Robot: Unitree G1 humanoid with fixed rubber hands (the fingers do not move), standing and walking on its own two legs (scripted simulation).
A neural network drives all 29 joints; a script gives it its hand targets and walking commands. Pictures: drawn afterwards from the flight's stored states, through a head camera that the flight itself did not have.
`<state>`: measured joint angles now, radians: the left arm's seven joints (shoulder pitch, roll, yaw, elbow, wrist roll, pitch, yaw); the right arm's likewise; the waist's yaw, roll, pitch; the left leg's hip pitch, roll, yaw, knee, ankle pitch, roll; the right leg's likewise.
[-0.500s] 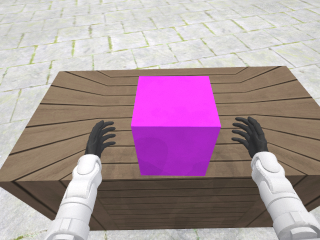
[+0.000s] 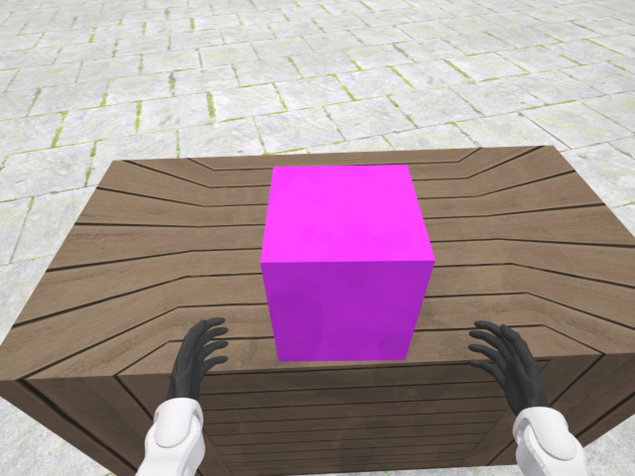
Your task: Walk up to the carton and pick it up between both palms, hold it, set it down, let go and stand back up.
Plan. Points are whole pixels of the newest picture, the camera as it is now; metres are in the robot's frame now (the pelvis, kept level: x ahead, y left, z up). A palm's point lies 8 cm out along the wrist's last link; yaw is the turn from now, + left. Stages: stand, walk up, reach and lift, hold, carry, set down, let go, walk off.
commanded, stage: set down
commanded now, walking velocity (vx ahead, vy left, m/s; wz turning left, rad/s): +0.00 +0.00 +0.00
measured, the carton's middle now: (341, 266) +0.44 +0.02 +0.01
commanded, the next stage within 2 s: let go in 1.12 s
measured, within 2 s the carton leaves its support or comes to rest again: neither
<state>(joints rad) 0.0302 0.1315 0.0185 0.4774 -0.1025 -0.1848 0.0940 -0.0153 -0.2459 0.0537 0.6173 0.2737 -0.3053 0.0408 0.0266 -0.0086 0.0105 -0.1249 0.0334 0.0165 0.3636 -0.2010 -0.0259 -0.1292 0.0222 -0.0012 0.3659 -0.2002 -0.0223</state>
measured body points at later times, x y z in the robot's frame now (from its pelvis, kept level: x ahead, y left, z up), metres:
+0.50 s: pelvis +0.01 +0.00 +0.00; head +0.00 +0.01 +0.45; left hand +0.22 +0.22 -0.04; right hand +0.23 -0.21 -0.04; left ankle +0.00 +0.13 -0.75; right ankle +0.00 -0.11 -0.75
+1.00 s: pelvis +0.02 +0.01 +0.00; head +0.01 +0.02 +0.45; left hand +0.18 +0.23 -0.08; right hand +0.19 -0.21 -0.07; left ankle +0.00 +0.13 -0.75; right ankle +0.00 -0.11 -0.75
